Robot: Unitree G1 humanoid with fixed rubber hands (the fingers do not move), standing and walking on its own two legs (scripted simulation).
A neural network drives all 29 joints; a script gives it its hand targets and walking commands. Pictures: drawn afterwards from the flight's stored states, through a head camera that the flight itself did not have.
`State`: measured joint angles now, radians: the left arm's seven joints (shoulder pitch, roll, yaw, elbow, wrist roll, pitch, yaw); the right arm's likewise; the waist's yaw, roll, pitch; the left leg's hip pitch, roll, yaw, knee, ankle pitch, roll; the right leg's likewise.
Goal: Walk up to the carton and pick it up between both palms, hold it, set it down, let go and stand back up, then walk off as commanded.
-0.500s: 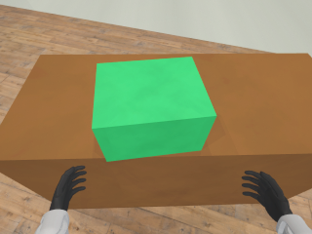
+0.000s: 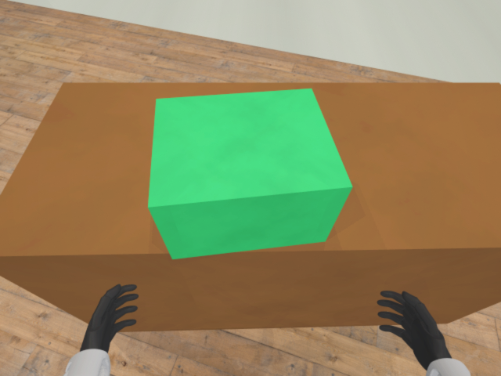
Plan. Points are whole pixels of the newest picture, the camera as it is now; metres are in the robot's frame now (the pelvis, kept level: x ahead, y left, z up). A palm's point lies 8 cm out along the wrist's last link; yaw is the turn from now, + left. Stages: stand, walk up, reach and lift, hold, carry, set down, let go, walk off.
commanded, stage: set down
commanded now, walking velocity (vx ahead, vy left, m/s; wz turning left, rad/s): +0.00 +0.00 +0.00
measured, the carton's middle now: (243, 172) +0.46 +0.05 +0.01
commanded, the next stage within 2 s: let go in 0.54 s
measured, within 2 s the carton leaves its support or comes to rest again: neither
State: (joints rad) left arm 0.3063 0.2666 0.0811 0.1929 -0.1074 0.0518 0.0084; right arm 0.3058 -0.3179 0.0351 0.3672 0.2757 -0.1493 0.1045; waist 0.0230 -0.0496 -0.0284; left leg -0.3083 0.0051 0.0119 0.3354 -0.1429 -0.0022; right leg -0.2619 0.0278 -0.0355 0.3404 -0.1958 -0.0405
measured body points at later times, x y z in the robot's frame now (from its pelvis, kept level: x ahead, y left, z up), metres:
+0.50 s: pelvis +0.01 +0.00 +0.00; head +0.07 +0.02 +0.45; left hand +0.19 +0.26 -0.07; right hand +0.17 -0.24 -0.07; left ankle +0.01 +0.12 -0.75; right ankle -0.02 -0.09 -0.75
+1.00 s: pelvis +0.01 +0.00 +0.00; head +0.07 +0.01 +0.45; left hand +0.19 +0.24 -0.08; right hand +0.17 -0.24 -0.08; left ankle +0.01 +0.12 -0.75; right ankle -0.02 -0.09 -0.75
